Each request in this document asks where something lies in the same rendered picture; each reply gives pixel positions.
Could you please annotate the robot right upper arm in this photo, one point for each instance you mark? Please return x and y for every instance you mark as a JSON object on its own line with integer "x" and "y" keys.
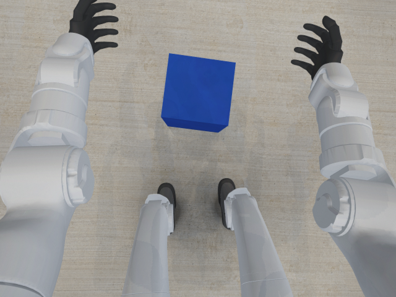
{"x": 360, "y": 216}

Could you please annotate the right robot shin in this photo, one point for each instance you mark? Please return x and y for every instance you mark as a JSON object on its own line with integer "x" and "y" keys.
{"x": 241, "y": 190}

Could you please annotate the robot left foot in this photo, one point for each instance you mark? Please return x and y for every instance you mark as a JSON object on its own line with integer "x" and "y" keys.
{"x": 167, "y": 190}

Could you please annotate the robot left hand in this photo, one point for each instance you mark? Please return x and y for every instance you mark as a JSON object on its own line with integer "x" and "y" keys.
{"x": 83, "y": 23}

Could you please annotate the robot left forearm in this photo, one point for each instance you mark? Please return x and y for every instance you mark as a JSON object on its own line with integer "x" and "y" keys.
{"x": 60, "y": 97}

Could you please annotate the robot left upper arm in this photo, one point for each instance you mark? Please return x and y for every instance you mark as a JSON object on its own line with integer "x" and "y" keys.
{"x": 41, "y": 187}

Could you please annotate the robot right hand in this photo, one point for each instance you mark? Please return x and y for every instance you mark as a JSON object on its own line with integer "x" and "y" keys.
{"x": 329, "y": 50}

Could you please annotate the carton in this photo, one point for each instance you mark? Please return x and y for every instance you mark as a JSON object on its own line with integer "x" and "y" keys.
{"x": 197, "y": 93}

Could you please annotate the robot right forearm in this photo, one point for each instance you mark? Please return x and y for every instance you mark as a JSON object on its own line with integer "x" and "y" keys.
{"x": 345, "y": 131}

